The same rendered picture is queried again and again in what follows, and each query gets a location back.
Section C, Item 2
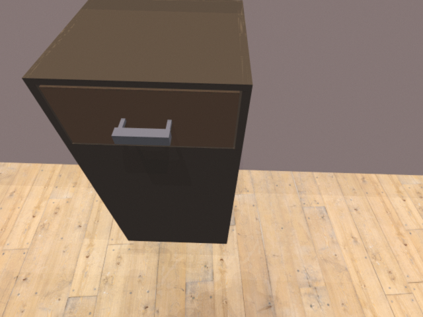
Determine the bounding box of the handle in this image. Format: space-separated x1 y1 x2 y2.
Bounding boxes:
112 118 172 146

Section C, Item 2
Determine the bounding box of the drawer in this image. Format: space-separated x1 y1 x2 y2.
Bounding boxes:
39 85 240 147

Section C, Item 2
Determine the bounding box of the cabinet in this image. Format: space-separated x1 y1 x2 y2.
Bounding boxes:
22 0 252 244

